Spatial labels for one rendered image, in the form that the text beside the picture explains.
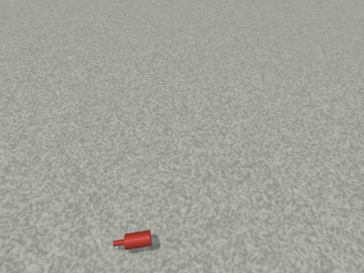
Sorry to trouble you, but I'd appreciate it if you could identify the bottle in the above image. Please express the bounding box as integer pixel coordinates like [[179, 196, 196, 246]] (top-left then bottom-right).
[[113, 230, 151, 250]]

